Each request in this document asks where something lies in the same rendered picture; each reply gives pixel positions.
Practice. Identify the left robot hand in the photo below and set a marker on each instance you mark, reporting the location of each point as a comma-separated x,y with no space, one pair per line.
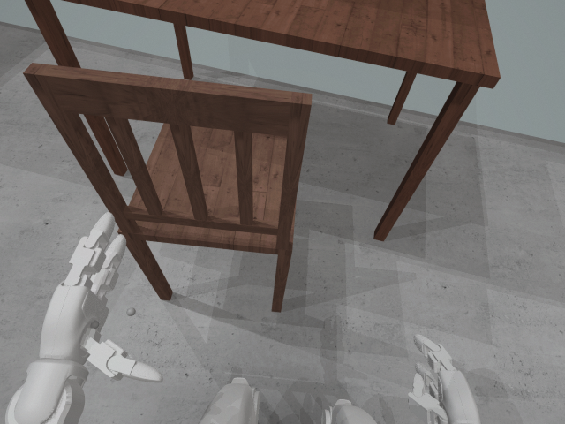
80,299

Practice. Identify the chair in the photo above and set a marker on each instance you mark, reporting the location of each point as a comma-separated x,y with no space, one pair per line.
223,172

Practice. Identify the table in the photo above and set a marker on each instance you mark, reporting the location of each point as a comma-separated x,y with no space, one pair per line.
447,39

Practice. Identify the robot left thigh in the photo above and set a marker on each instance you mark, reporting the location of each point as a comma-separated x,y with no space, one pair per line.
235,403

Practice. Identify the robot thigh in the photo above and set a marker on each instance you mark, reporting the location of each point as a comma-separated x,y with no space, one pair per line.
346,414
235,403

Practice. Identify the robot right thigh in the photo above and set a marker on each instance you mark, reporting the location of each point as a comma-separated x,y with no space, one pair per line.
346,414

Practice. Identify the right robot hand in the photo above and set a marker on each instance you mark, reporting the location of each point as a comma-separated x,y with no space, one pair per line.
448,389

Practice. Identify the robot left forearm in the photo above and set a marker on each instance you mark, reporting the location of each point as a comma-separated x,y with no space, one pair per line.
52,394

